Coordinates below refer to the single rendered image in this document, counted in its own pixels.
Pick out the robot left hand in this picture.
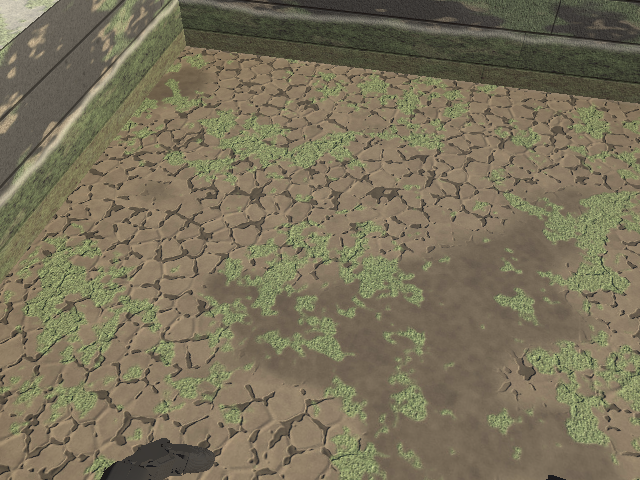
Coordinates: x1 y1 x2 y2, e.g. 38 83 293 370
100 438 215 480

